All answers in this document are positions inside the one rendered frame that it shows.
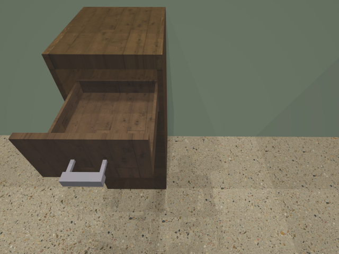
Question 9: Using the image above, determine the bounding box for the handle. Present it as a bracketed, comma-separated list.
[59, 159, 108, 187]

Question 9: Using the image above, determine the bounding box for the cabinet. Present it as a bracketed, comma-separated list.
[42, 7, 167, 189]

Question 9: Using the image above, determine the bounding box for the drawer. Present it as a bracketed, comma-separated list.
[8, 79, 158, 178]

